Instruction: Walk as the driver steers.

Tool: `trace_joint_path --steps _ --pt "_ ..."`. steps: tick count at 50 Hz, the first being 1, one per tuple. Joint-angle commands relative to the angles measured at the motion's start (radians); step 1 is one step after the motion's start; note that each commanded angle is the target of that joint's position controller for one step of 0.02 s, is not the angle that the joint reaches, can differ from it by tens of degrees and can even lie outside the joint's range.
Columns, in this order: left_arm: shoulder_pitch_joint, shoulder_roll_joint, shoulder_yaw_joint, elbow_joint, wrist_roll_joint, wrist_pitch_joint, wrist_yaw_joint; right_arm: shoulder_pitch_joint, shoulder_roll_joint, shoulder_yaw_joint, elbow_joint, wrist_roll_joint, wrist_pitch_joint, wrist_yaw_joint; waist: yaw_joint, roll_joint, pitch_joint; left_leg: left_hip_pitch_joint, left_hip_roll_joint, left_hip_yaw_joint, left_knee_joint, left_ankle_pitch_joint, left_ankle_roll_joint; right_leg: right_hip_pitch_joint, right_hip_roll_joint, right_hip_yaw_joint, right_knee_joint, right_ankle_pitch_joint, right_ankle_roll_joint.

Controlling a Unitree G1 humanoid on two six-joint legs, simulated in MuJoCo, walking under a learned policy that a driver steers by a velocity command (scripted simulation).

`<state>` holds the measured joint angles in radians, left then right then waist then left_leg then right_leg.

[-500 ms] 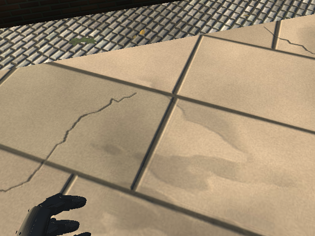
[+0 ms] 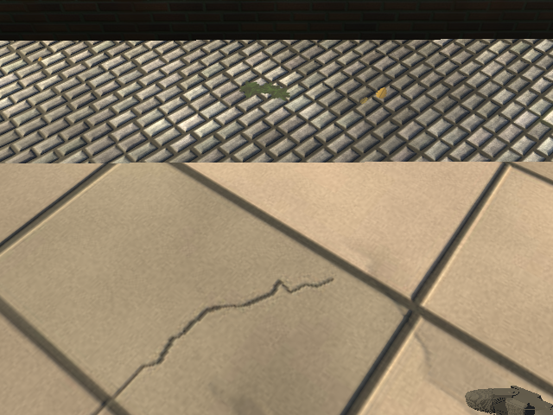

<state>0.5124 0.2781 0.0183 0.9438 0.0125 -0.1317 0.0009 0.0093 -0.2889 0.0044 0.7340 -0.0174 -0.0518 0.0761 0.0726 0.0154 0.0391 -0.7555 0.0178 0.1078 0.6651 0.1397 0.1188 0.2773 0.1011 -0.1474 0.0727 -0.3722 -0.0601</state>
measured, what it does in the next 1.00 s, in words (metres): walks ahead, turning left: left foot, then right foot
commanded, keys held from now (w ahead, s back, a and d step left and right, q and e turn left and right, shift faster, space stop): w+q+shift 0.24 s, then shift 0.76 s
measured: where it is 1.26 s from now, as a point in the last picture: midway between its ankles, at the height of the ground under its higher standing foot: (279, 341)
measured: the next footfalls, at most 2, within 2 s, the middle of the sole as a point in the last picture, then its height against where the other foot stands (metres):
left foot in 0.08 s outside the picture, level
right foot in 0.46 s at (317, 312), level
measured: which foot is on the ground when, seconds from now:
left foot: up 0.00-0.06, down 0.08-0.48, up 0.50-0.82, down 0.84-1.00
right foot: down 0.00-0.08, up 0.10-0.44, down 0.46-1.00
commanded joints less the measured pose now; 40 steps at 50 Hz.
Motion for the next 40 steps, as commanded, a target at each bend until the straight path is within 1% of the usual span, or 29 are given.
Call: trace_joint_path --steps 1,2,3,4,5,6,7,8,9,10,12,14,16,18,19,21,22,23,24,25,26,27,28,29,30,33,35,37,40 --pt "-0.057 0.202 0.038 -0.072 0.017 0.009 0.042 0.12 -0.091 -0.018 -0.002 -0.007 -0.002 -0.002 -0.15 -0.116 -0.054 0.385 -0.137 0.092 -0.018 -0.073 0.043 -0.155 -0.271 -0.048 0.285 1.521 0.066" --pt "-0.097 0.221 0.045 -0.085 0.028 0.029 0.054 0.292 -0.132 -0.037 0.047 -0.009 0.001 -0.008 -0.236 -0.136 -0.135 0.547 -0.166 0.082 -0.009 -0.137 0.063 -0.177 -0.283 -0.045 0.523 1.591 0.073" --pt "-0.169 0.241 0.052 -0.107 0.037 0.044 0.058 0.528 -0.179 -0.064 0.113 -0.009 0.005 -0.021 -0.349 -0.141 -0.211 0.772 -0.136 0.002 -0.047 -0.188 0.112 -0.296 -0.292 -0.033 0.844 1.515 0.069" --pt "-0.252 0.238 0.062 -0.125 0.031 0.041 0.048 0.622 -0.226 -0.106 0.127 0.023 0.023 -0.043 -0.412 0.014 -0.239 0.962 -0.069 -0.139 -0.111 -0.268 0.152 -0.524 -0.119 -0.049 1.315 0.815 0.073" --pt "-0.105 0.071 0.016 -0.222 0.012 0.016 0.019 0.494 -0.35 -0.126 0.108 -0.018 0.035 -0.051 -0.151 0.294 -0.306 1.265 0.21 -0.659 -0.1 -0.14 0.37 -1.041 -0.009 0.097 1.687 -0.15 0.136" --pt "-0.181 0.124 0.006 -0.254 0.012 -0.003 0.021 0.46 -0.326 -0.138 0.063 0.004 0.04 -0.059 -0.23 0.075 -0.411 1.28 0.261 -0.92 -0.301 -0.446 0.436 -1.15 -0.043 0.263 1.693 -0.085 0.105" --pt "-0.245 0.134 0.0 -0.267 0.02 -0.018 0.014 0.421 -0.245 -0.125 0.075 0.005 0.037 -0.075 -0.177 -0.053 -0.187 1.051 0.235 -0.868 -0.417 -0.564 0.353 -1.161 -0.114 0.282 1.524 0.006 0.068" --pt "-0.279 0.122 -0.002 -0.282 0.031 -0.018 0.009 0.387 -0.186 -0.11 0.093 0.005 0.033 -0.075 -0.113 -0.118 -0.07 0.85 0.189 -0.774 -0.452 -0.532 0.292 -1.096 -0.157 0.266 1.377 0.029 0.059" --pt "-0.287 0.111 -0.008 -0.28 0.053 0.0 0.009 0.364 -0.178 -0.106 0.086 0.003 0.02 -0.076 -0.077 -0.121 -0.001 0.7 0.144 -0.711 -0.449 -0.414 0.272 -1.034 -0.172 0.257 1.32 0.007 0.069" --pt "-0.286 0.105 -0.012 -0.278 0.073 0.028 0.009 0.35 -0.138 -0.091 0.087 0.011 0.005 -0.075 -0.04 -0.148 0.052 0.559 0.077 -0.611 -0.443 -0.292 0.24 -0.961 -0.196 0.245 1.262 0.0 0.081" --pt "-0.302 0.078 -0.022 -0.311 0.076 0.065 0.0 0.323 -0.169 -0.097 0.069 0.014 -0.016 -0.07 -0.013 -0.086 0.048 0.399 0.021 -0.546 -0.499 -0.35 0.244 -0.884 -0.215 0.203 1.094 -0.008 0.112" --pt "-0.428 0.061 -0.033 -0.369 0.055 0.057 -0.011 0.335 -0.169 -0.097 0.076 0.015 -0.03 -0.07 -0.034 -0.073 0.115 0.309 -0.017 -0.45 -0.487 0.067 0.204 -0.819 -0.208 0.138 0.864 0.175 0.127" --pt "-0.479 0.018 -0.046 -0.377 0.037 0.046 -0.02 0.39 -0.158 -0.101 0.096 0.03 -0.033 -0.063 -0.092 -0.047 0.059 0.331 -0.08 -0.339 -0.431 0.304 0.104 -0.68 -0.148 0.084 0.643 0.456 0.094" --pt "-0.505 0.013 -0.045 -0.375 0.028 0.042 -0.02 0.486 -0.147 -0.101 0.128 0.04 -0.032 -0.06 -0.158 -0.001 -0.005 0.473 -0.075 -0.342 -0.383 0.395 0.039 -0.635 -0.087 0.068 0.526 0.599 0.062" --pt "-0.614 0.055 -0.014 -0.427 -0.013 0.003 -0.008 0.533 -0.082 -0.084 0.123 0.075 -0.025 -0.088 -0.204 -0.019 -0.015 0.51 -0.051 -0.407 -0.326 0.227 0.018 -0.615 -0.047 0.134 0.421 0.586 0.074" --pt "-0.567 0.088 0.013 -0.423 -0.01 -0.018 0.0 0.528 -0.125 -0.088 0.139 0.051 -0.006 -0.113 -0.142 0.068 -0.08 0.672 -0.018 -0.442 -0.217 0.284 -0.005 -0.577 -0.014 0.142 0.339 0.641 0.05" --pt "-0.461 0.115 0.03 -0.397 -0.005 -0.024 0.005 0.476 -0.148 -0.093 0.121 0.039 0.003 -0.118 -0.065 0.101 -0.141 0.701 -0.03 -0.416 -0.082 0.34 -0.042 -0.475 -0.027 0.14 0.308 0.724 0.035" --pt "-0.262 0.138 0.042 -0.339 0.008 -0.028 0.006 0.39 -0.153 -0.092 0.086 0.025 0.008 -0.118 0.045 0.121 -0.235 0.631 -0.053 -0.381 0.141 0.297 -0.086 -0.264 -0.094 0.165 0.334 0.859 0.011" --pt "-0.098 0.181 0.041 -0.296 0.033 -0.026 0.002 0.433 -0.043 -0.059 0.057 -0.007 0.012 -0.11 0.058 -0.093 -0.409 0.392 -0.16 -0.308 0.582 -0.395 -0.148 0.074 -0.368 0.388 0.527 1.358 -0.106" --pt "-0.04 0.157 0.04 -0.269 0.016 -0.021 -0.023 0.67 -0.001 -0.037 0.083 0.031 0.004 -0.087 -0.006 -0.312 -0.634 0.188 -0.216 -0.391 0.837 -0.846 -0.166 0.302 -0.614 0.799 0.523 1.333 -0.314" --pt "-0.102 0.13 0.049 -0.291 -0.006 -0.006 -0.024 0.656 -0.092 -0.053 0.11 0.049 0.017 -0.082 0.016 -0.178 -0.607 0.143 -0.127 -0.414 0.903 -0.773 -0.171 0.212 -0.578 0.804 0.468 1.057 -0.301" --pt "-0.219 0.09 0.04 -0.309 -0.007 0.007 -0.013 0.489 -0.145 -0.069 0.057 0.053 0.028 -0.088 0.013 -0.087 -0.432 0.115 -0.079 -0.335 0.85 -0.712 -0.175 0.017 -0.506 0.654 0.419 0.937 -0.255" --pt "-0.303 0.057 0.022 -0.303 -0.007 0.015 -0.01 0.383 -0.144 -0.072 0.032 0.043 0.037 -0.1 -0.019 0.009 -0.271 0.099 -0.047 -0.279 0.782 -0.678 -0.178 -0.195 -0.439 0.56 0.365 0.86 -0.225" --pt "-0.327 0.043 0.01 -0.293 0.01 0.018 -0.01 0.335 -0.13 -0.074 0.011 0.033 0.044 -0.11 -0.046 0.014 -0.175 0.138 -0.031 -0.256 0.738 -0.655 -0.171 -0.382 -0.394 0.499 0.311 0.864 -0.214" --pt "-0.353 0.055 0.014 -0.279 0.024 0.024 -0.013 0.382 -0.095 -0.07 0.012 0.037 0.053 -0.113 -0.091 -0.064 -0.142 0.195 -0.011 -0.258 0.689 -0.645 -0.172 -0.48 -0.378 0.464 0.288 0.888 -0.227" --pt "-0.388 0.061 0.023 -0.243 0.02 0.028 -0.022 0.416 -0.018 -0.052 0.022 0.028 0.051 -0.121 -0.137 -0.084 -0.163 0.344 0.007 -0.194 0.38 -0.563 -0.177 -0.616 -0.285 0.285 0.26 1.014 -0.198" --pt "-0.374 0.089 0.037 -0.217 0.008 0.044 -0.01 0.374 0.004 -0.036 0.022 0.016 0.045 -0.122 -0.118 -0.093 -0.214 0.429 0.018 -0.177 0.222 -0.415 -0.176 -0.606 -0.284 0.253 0.262 1.003 -0.193" --pt "-0.365 0.096 0.04 -0.195 0.004 0.058 -0.005 0.321 -0.013 -0.036 0.013 0.019 0.055 -0.118 -0.104 -0.104 -0.22 0.48 0.025 -0.179 0.144 -0.338 -0.172 -0.611 -0.294 0.264 0.239 0.791 -0.193" --pt "-0.377 0.092 0.036 -0.177 -0.003 0.074 -0.004 0.25 -0.048 -0.048 -0.003 0.01 0.072 -0.118 -0.098 -0.109 -0.14 0.543 0.024 -0.172 -0.004 -0.304 -0.138 -0.679 -0.293 0.303 0.207 0.333 -0.164"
